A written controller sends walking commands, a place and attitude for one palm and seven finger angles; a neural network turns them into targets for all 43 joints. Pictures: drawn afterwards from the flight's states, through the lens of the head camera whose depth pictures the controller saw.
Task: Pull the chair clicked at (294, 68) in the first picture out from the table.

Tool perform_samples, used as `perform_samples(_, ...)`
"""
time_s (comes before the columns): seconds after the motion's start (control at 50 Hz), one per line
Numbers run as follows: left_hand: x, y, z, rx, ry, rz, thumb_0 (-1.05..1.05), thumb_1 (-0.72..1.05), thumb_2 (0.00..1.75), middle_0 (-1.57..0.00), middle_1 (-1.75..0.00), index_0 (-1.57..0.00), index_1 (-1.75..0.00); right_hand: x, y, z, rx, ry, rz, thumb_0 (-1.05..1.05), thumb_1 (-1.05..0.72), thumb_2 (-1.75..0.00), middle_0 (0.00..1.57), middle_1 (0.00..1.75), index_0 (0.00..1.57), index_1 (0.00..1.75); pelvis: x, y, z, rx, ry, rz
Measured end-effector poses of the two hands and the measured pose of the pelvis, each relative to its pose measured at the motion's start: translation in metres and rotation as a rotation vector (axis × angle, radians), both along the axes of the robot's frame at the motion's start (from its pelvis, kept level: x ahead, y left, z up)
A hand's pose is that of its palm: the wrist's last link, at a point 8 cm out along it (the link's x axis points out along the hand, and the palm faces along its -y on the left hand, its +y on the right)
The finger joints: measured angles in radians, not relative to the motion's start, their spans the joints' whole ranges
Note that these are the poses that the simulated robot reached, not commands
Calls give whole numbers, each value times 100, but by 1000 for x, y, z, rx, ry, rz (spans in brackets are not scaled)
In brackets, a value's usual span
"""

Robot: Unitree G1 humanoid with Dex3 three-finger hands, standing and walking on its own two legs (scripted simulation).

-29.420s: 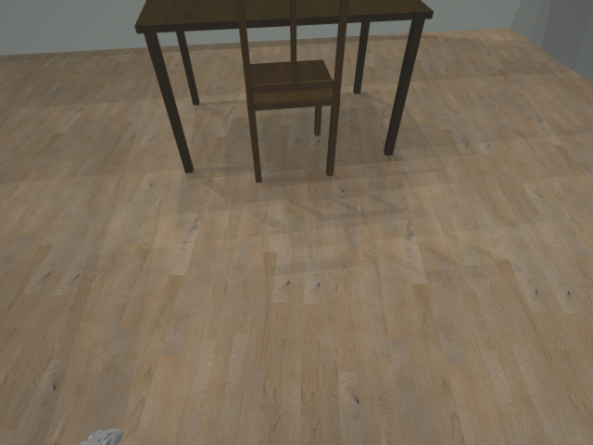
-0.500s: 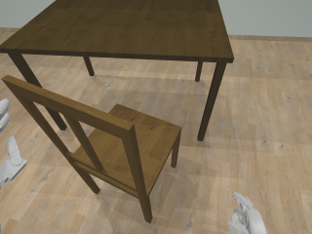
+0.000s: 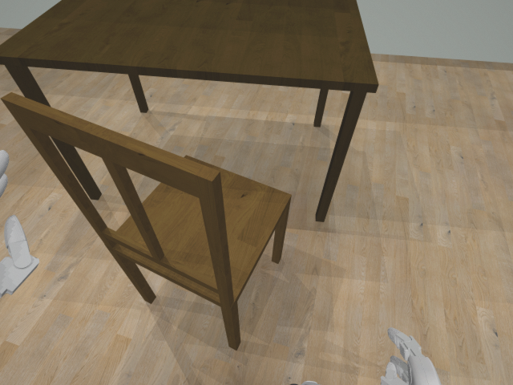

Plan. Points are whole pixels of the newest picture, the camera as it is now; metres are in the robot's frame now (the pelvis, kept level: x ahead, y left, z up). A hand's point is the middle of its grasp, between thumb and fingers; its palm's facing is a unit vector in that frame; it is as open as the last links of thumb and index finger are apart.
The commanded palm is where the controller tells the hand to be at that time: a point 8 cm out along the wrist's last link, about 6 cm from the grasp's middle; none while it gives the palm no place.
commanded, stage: step back with the hand held close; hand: left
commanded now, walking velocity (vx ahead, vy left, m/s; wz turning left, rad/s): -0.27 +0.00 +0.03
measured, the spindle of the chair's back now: (139, 216) +0.43 +0.27 -0.06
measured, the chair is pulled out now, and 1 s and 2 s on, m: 0.41 0.41 0.41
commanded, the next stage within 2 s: stop stepping back and stand still in 1.14 s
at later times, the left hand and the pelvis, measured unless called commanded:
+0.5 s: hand (22, 279) +0.19 +0.25 +0.18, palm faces +0.42 -0.70 -0.57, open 7.4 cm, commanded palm +0.11 +0.29 +0.19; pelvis -0.02 -0.02 +0.00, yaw +2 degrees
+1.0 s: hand out of the picture +0.11 +0.22 +0.19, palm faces +0.50 -0.71 -0.50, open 7.4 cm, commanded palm +0.05 +0.25 +0.19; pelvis -0.08 -0.06 +0.01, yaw +2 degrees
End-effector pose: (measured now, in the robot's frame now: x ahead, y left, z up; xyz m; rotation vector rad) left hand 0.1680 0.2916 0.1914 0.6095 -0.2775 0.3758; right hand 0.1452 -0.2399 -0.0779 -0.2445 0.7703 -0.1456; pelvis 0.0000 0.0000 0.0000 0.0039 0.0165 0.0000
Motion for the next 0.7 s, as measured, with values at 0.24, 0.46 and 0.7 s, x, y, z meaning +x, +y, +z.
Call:
perform_samples(0.24,-3,1,11,65,-47,6,1,89,90,-21,-30,-21,-30,4,-5,-1,-11,-6,1,2,-91,-90,20,30,20,30,0,-8,-4,7,-9,17)
perform_samples(0.46,-19,-12,9,99,-23,-46,1,89,90,-22,-30,-21,-30,5,-13,8,-26,-29,9,2,-91,-90,20,30,20,30,-16,-13,-4,11,24,25)
perform_samples(0.7,-31,-34,5,12,-60,-2,1,89,90,-21,-30,-21,-30,-5,-27,-5,-3,15,38,2,-91,-90,20,30,20,30,-30,-37,-2,1,27,81)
